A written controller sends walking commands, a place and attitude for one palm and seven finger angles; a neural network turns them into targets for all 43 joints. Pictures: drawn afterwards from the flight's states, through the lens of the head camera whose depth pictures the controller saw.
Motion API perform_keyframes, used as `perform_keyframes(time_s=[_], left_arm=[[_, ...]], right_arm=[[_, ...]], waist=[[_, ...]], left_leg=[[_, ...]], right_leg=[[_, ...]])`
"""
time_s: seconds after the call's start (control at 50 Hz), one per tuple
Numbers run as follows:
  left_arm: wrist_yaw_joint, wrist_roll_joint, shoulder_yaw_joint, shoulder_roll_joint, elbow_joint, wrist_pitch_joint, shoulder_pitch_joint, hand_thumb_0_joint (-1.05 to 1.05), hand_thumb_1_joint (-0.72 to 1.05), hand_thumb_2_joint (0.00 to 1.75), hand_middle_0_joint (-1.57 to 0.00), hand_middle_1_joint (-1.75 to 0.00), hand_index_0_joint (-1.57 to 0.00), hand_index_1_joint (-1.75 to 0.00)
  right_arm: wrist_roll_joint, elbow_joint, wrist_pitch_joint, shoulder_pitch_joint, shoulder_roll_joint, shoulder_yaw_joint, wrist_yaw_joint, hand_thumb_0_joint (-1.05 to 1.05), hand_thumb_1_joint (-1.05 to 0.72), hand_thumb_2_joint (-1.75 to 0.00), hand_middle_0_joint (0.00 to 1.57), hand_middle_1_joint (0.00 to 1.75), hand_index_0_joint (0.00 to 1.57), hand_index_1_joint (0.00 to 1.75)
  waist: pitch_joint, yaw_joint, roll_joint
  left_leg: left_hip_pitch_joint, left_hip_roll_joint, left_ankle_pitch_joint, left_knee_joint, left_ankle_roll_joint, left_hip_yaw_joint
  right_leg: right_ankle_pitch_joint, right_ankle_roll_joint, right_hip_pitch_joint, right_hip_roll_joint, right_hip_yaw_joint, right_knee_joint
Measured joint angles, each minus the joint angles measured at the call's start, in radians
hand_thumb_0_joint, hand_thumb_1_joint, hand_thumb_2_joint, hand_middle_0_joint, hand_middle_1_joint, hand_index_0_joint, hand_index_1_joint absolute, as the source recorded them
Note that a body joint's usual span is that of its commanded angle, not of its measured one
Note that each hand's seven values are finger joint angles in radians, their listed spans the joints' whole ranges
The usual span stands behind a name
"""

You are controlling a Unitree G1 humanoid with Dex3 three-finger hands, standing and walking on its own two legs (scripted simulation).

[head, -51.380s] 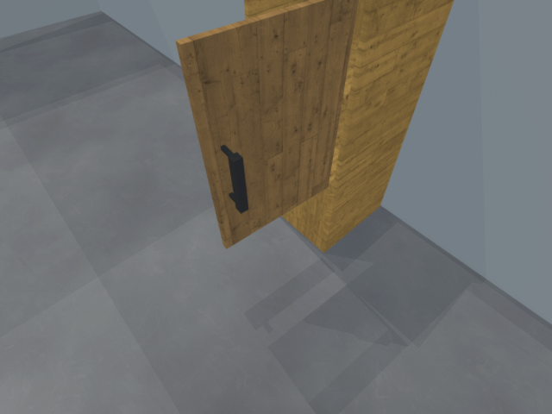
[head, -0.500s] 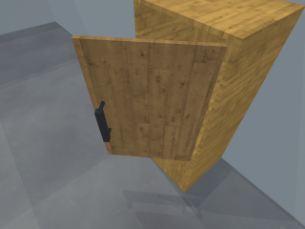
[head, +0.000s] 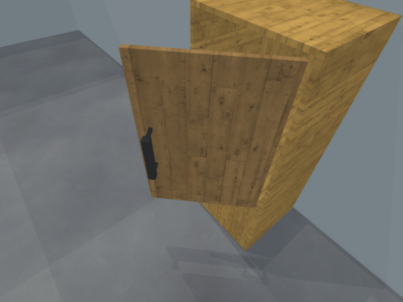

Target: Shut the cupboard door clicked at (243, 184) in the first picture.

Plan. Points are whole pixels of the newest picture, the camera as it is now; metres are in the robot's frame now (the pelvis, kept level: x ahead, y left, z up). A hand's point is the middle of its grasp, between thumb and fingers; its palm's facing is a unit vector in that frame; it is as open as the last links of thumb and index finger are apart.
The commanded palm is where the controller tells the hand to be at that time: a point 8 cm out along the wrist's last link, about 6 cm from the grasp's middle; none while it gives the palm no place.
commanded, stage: come to a stop and stand still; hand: left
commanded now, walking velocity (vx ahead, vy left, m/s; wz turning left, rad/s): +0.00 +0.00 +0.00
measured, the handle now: (151, 154) +0.53 +0.18 -0.06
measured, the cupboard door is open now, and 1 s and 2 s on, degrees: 44 44 44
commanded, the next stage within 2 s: look again from close up in 0.04 s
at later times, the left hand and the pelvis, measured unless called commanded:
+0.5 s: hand out of the picture +0.08 +0.23 -0.17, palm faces -0.03 -0.96 -0.27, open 7.4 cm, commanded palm none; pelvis +0.02 +0.01 +0.00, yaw +0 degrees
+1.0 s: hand out of the picture +0.10 +0.25 -0.17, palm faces -0.02 -0.95 -0.31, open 7.4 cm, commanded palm none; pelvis +0.04 +0.01 +0.00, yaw +1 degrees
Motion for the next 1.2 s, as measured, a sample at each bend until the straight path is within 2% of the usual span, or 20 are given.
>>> perform_keyframes(time_s=[0.36,0.9,0.94,1.0,1.06,1.12,1.2], left_arm=[[0.004,-0.004,-0.018,-0.019,0.041,-0.01,-0.05,0.0,0.9,0.9,-0.2,-0.3,-0.2,-0.3],[0.006,-0.003,-0.013,0.01,0.042,-0.002,-0.095,0.0,0.9,0.9,-0.2,-0.3,-0.2,-0.3],[0.007,-0.003,-0.017,0.016,0.032,0.001,-0.092,0.0,0.9,0.9,-0.2,-0.3,-0.2,-0.3],[0.014,0.001,-0.01,0.03,-0.029,0.01,-0.076,0.0,0.9,0.9,-0.2,-0.3,-0.2,-0.3],[0.016,0.001,0.001,0.032,-0.065,0.017,-0.053,0.0,0.9,0.9,-0.2,-0.3,-0.2,-0.3],[0.014,0.003,0.004,0.009,-0.071,0.01,-0.031,0.0,0.9,0.9,-0.2,-0.3,-0.2,-0.3],[0.012,-0.003,-0.007,-0.013,-0.065,-0.002,-0.009,0.0,0.9,0.9,-0.2,-0.3,-0.2,-0.3]], right_arm=[[0.009,0.06,-0.013,-0.057,0.022,0.011,0.0,0.01,-0.91,-0.9,0.2,0.3,0.2,0.3],[0.01,0.069,-0.019,-0.117,0.002,0.016,-0.008,0.01,-0.91,-0.9,0.2,0.3,0.2,0.3],[0.008,0.052,-0.016,-0.112,0.004,0.014,-0.01,0.01,-0.91,-0.9,0.2,0.3,0.21,0.3],[0.004,-0.019,-0.029,-0.079,0.014,0.001,-0.02,0.01,-0.91,-0.9,0.2,0.3,0.21,0.3],[0.001,-0.058,-0.016,-0.051,0.02,-0.007,-0.026,0.01,-0.9,-0.9,0.2,0.3,0.21,0.3],[0.003,-0.07,0.0,-0.048,0.015,-0.012,-0.027,0.01,-0.9,-0.9,0.2,0.3,0.21,0.3],[0.006,-0.081,0.005,-0.064,0.022,-0.01,-0.022,0.01,-0.91,-0.9,0.2,0.3,0.2,0.3]], waist=[[0.024,-0.002,-0.008],[0.029,0.003,-0.017],[0.034,0.005,-0.024],[0.047,-0.004,-0.045],[0.038,0.001,-0.052],[0.03,0.004,-0.014],[0.02,-0.006,0.014]], left_leg=[[0.037,-0.004,-0.002,-0.044,0.004,0.005],[0.108,-0.018,-0.006,-0.111,0.014,0.004],[0.111,-0.023,-0.002,-0.118,0.014,0.006],[0.083,-0.041,-0.008,-0.085,0.015,-0.003],[0.053,-0.049,-0.041,-0.023,0.015,-0.004],[0.026,-0.022,-0.087,0.056,0.005,-0.011],[0.012,0.001,-0.099,0.086,-0.008,-0.016]], right_leg=[[0.0,0.012,0.032,0.001,0.006,-0.038],[-0.013,0.031,0.094,-0.007,0.008,-0.084],[-0.019,0.022,0.083,-0.012,0.012,-0.066],[-0.1,-0.02,0.019,-0.017,0.043,0.071],[-0.151,-0.036,-0.007,-0.01,0.06,0.128],[-0.127,-0.003,0.0,0.012,0.053,0.127],[-0.127,-0.01,0.001,0.033,0.044,0.122]])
